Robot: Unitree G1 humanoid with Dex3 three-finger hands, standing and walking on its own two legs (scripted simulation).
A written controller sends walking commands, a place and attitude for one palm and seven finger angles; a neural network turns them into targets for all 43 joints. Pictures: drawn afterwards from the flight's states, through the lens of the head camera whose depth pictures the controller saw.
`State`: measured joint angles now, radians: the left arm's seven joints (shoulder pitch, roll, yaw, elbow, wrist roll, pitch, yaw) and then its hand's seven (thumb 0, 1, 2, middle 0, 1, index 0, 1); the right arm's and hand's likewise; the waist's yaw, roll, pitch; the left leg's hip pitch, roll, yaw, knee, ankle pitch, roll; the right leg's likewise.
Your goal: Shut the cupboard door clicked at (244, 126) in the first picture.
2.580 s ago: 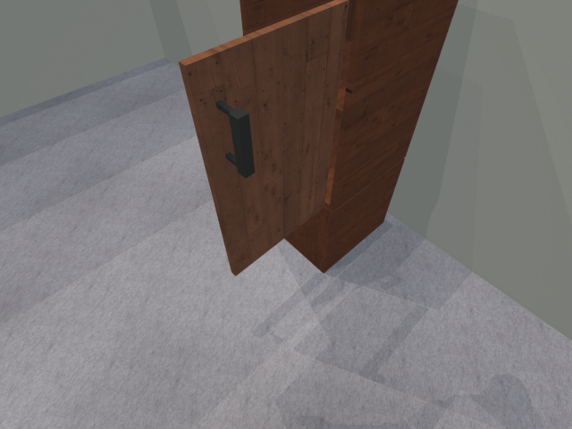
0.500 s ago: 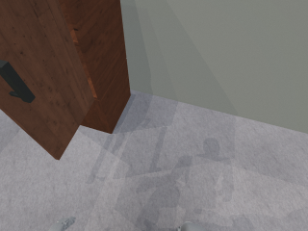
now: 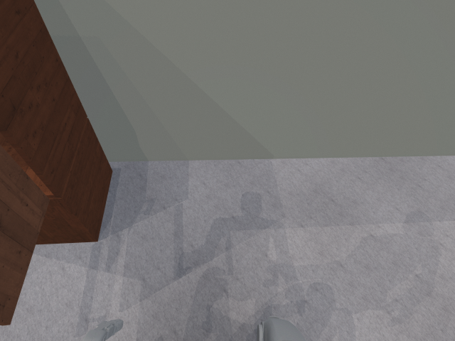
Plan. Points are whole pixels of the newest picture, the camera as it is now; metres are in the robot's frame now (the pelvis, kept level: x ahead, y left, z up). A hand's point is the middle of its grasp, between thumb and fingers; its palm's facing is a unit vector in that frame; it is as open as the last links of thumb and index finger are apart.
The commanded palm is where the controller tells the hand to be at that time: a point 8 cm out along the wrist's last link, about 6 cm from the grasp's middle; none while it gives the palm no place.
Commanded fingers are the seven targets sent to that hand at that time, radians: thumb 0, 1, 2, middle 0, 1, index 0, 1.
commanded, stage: walk to a spot facing it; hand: left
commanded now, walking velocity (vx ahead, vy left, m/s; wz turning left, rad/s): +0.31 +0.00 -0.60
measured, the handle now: out of the picture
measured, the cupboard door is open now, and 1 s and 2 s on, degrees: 92 92 92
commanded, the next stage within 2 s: turn to face it in 1.12 s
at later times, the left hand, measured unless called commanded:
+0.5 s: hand (172, 274) +0.27 +0.13 -0.19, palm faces -0.26 -0.95 -0.16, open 7.3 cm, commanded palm none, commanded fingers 0.00 0.90 0.90 -0.20 -0.30 -0.20 -0.30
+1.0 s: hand (244, 175) +0.56 -0.04 -0.18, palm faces -0.46 -0.87 -0.20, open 7.3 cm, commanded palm none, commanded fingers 0.00 0.90 0.90 -0.20 -0.30 -0.20 -0.30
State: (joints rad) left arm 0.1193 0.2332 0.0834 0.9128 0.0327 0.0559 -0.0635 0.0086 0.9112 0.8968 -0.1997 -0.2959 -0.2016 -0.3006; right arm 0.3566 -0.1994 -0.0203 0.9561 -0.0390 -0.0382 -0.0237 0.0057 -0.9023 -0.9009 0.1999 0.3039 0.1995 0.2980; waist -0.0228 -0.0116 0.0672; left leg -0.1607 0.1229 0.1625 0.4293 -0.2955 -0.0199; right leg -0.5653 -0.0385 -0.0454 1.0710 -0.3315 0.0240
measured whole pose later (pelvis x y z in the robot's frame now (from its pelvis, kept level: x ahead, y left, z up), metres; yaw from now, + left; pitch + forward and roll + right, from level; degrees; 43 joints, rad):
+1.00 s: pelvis +0.39 -0.16 -0.02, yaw -27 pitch +1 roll -1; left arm 0.14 0.19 0.06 0.98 0.02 -0.04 -0.01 0.00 0.91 0.90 -0.20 -0.30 -0.20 -0.30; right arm 0.31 -0.20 -0.05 1.08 -0.02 0.00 0.00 0.01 -0.91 -0.90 0.20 0.30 0.20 0.30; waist -0.05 0.02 0.11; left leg -0.41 0.15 0.08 1.14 -0.41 -0.05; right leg -0.31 0.00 -0.12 0.56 -0.26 -0.05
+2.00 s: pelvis +0.67 -0.31 -0.02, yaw -6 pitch +2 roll +1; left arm 0.13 0.23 0.06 0.90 0.01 0.02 0.01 0.01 0.91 0.90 -0.20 -0.30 -0.20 -0.30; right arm 0.19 -0.24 -0.07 0.93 -0.02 0.05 0.01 0.01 -0.90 -0.90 0.20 0.30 0.20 0.30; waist -0.02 0.03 0.08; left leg -0.35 0.03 -0.03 0.60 -0.29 -0.04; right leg -0.33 -0.06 -0.06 0.62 -0.34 0.05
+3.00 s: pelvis +0.73 -0.36 -0.02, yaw +33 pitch +1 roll +0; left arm 0.20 0.19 0.04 0.88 0.02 0.02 0.01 0.00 0.90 0.90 -0.21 -0.30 -0.21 -0.30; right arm 0.16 -0.24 -0.07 0.91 -0.01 0.05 0.04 0.01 -0.91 -0.90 0.20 0.30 0.20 0.30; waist -0.03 -0.03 0.10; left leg -0.31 0.03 0.09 0.59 -0.28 0.00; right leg -0.29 -0.18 -0.23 0.68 -0.37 0.06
